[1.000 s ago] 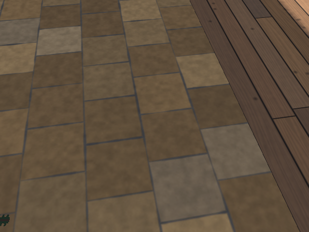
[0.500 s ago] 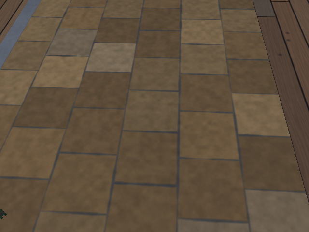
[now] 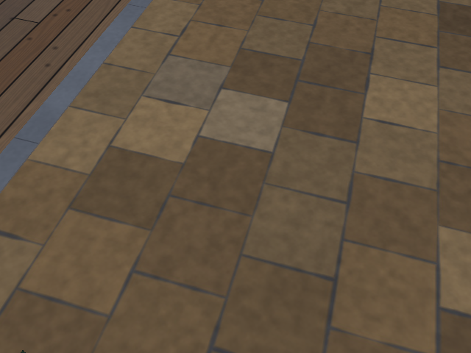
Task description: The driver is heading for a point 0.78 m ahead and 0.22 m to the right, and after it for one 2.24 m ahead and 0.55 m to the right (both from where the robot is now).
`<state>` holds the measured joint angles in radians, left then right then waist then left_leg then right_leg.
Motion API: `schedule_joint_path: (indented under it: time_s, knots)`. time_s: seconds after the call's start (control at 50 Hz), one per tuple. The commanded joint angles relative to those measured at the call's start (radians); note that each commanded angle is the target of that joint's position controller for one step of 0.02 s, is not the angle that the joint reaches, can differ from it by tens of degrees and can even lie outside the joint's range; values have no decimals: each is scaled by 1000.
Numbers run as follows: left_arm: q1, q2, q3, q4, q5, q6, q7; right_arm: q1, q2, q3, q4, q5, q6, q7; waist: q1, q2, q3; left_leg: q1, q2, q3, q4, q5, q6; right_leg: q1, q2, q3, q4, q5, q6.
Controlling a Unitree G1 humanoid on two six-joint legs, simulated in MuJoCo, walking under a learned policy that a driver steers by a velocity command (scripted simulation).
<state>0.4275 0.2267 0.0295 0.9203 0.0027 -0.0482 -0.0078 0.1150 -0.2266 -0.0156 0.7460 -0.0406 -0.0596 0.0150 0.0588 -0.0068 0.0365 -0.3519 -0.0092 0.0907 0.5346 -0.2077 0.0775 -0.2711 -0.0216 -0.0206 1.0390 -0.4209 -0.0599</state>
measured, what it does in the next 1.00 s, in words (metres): walks ahead, turning right: right foot, then left foot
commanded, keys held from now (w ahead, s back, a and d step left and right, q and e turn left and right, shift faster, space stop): w+e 0.80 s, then w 0.20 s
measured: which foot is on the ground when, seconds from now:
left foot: down 0.00-0.46, up 0.48-0.96, down 0.98-1.00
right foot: up 0.00-0.42, down 0.44-1.00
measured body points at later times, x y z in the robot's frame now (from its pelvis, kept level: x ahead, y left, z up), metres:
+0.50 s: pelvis +0.25 -0.05 -0.02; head +0.29 -0.07 +0.43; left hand +0.48 +0.14 -0.13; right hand +0.19 -0.30 -0.16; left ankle +0.09 +0.09 -0.66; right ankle +0.32 -0.12 -0.73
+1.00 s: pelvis +0.53 -0.12 -0.01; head +0.56 -0.13 +0.44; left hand +0.65 +0.14 -0.14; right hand +0.60 -0.43 -0.10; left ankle +0.68 -0.09 -0.74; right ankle +0.33 -0.12 -0.72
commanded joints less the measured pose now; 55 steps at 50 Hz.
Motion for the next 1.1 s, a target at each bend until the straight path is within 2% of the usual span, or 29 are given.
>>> schedule_joint_path:
  time_s: [0.02,0.04,0.1,0.22,0.32,0.38,0.4,0.42,0.44,0.46,0.48,0.5,0.52,0.54,0.56,0.6,0.66,0.74,0.86,0.92,0.94,0.96,0.98,1.0,1.02,1.04,1.06,1.08,1.1]
  knots:
    - [-9,101,32,-59,13,3,-5,151,-98,-35,16,20,-15,-12,-68,102,-20,260,286,-278,-341,98,79,-302,-68,64,85,96,-9]
    - [16,85,31,-44,23,17,-13,142,-84,-31,22,21,-23,-14,-49,113,-13,220,262,-221,-365,127,66,-268,-70,60,81,124,1]
    - [-41,62,37,-63,23,35,-30,178,-104,-40,51,26,-48,-18,-33,89,5,222,254,-123,-399,245,68,-324,-71,52,80,211,13]
    - [-250,38,27,-135,27,35,-48,242,-97,-41,98,23,-50,-26,-61,77,56,270,230,34,-405,337,65,-423,-71,9,-144,409,26]
    - [-394,38,14,-201,34,32,-64,314,-134,-49,143,21,-40,-38,-98,68,79,391,269,108,-359,496,50,-372,-40,-87,-361,394,-25]
    - [-351,62,25,-203,37,35,-55,305,-172,-57,153,17,-24,-48,-64,96,24,474,280,155,-188,904,31,-258,42,-145,-400,248,-84]
    - [-288,77,33,-189,37,33,-49,298,-189,-61,154,14,-15,-50,-33,106,-18,484,282,164,-70,1012,30,-184,79,-156,-409,189,-110]
    - [-190,99,47,-163,38,27,-42,294,-203,-65,151,14,-4,-50,8,104,-79,457,282,166,97,998,28,-64,111,-148,-447,157,-136]
    - [-37,142,69,-115,48,18,-29,277,-206,-65,138,18,0,-46,83,51,-162,326,258,178,345,813,2,163,105,-86,-534,180,-175]
    - [30,261,103,-106,54,19,-13,307,-114,-45,88,27,-5,-36,71,-117,-262,0,167,175,690,191,-41,448,-166,291,-559,114,-267]
    - [-1,324,117,-129,22,27,-14,265,-114,-47,21,31,-15,-21,39,-202,-335,-305,-40,-6,942,-355,-82,588,-340,807,-729,188,-407]
    - [-22,287,110,-121,6,37,-7,144,-144,-49,2,20,-24,-17,57,-43,-210,-416,40,-129,930,-247,-71,521,-306,659,-759,215,-362]
    - [-70,238,97,-116,1,35,1,133,-133,-42,-6,30,-38,-13,19,-11,-99,-399,81,-122,846,-154,-66,378,-280,532,-771,294,-322]
    - [-116,193,84,-118,4,31,3,153,-130,-43,10,27,-40,-15,-32,42,-36,-335,113,-121,746,-118,-68,259,-221,436,-786,402,-269]
    - [-149,168,76,-121,-3,24,7,167,-127,-43,13,8,-24,-16,-67,40,-15,-271,127,-124,689,-112,-81,176,-170,361,-797,486,-243]
    - [-156,155,68,-127,-6,3,4,199,-114,-41,19,-11,12,-9,-93,14,-44,-200,128,-114,632,-104,-105,118,-122,296,-807,587,-234]
    - [-107,191,76,-118,-4,-10,0,130,-99,-38,-13,-8,33,-2,-81,-8,-29,-244,125,-91,523,-25,-131,91,-86,269,-832,574,-223]
    - [-24,192,77,-108,-4,-7,0,-37,-104,-35,-68,-3,33,0,-17,-45,3,-337,111,-95,331,118,-144,159,-73,301,-835,524,-190]
    - [54,195,73,-97,9,-8,14,-179,-104,-21,-121,7,12,13,40,-63,6,-312,58,-85,108,190,-111,285,-99,329,-767,644,-168]
    - [16,208,71,-99,13,-16,23,-99,-128,-28,-106,9,0,11,-12,-79,2,-129,30,-88,11,136,-59,274,-130,340,-724,743,-122]
    - [-3,219,72,-99,14,-20,23,-20,-149,-38,-80,10,-4,4,-48,-79,-25,-21,1,-75,-8,85,-39,269,-121,328,-652,869,-106]
    - [-16,222,70,-95,14,-22,18,112,-166,-49,-38,9,-13,-7,-113,-44,-88,134,-20,-58,-70,86,-17,258,-75,285,-490,936,-86]
    - [-11,189,59,-104,12,-27,12,252,-211,-62,-14,-4,-24,-21,-172,10,-190,348,95,-172,-86,20,22,147,-21,244,-263,774,-67]
    - [106,98,40,-127,-21,-28,8,345,-322,-88,-12,-25,-23,-29,-141,223,-331,616,370,-617,-137,-112,138,-129,126,144,84,274,-19]
    - [129,143,42,-110,3,-25,9,310,-293,-89,6,1,-7,-16,-110,250,-311,577,427,-886,-272,-185,184,-279,157,149,199,-89,-23]
    - [55,164,46,-106,21,-17,9,212,-211,-72,-12,15,-2,-12,-81,110,-138,426,394,-756,-283,-274,176,-327,91,166,245,-10,-27]
    - [-31,157,41,-119,27,-18,2,155,-149,-55,-15,20,-5,-7,-81,29,-47,304,342,-613,-293,-107,164,-311,65,154,200,51,-22]
    - [-61,140,38,-130,29,-15,-2,139,-125,-45,-4,19,-10,-7,-61,41,-11,243,293,-493,-293,137,146,-287,36,132,150,68,-13]
    - [-58,133,35,-132,40,-5,-5,146,-113,-38,14,28,-17,-7,-39,72,-10,206,255,-404,-286,380,136,-247,14,106,108,69,4]
Keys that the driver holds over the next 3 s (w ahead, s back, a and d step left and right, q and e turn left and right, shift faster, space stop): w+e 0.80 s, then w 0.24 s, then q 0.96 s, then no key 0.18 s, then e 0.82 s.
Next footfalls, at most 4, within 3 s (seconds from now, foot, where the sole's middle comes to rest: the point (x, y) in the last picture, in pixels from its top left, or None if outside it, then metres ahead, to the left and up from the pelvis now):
0.44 right None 0.36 -0.13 -0.77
0.98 left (289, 274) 0.71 -0.11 -0.77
1.46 right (360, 273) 0.73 -0.33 -0.77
1.90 left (284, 274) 0.71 -0.10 -0.77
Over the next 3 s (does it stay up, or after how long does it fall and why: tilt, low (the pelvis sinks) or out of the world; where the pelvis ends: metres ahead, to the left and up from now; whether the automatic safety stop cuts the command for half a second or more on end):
stays up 0.62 -0.17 0.00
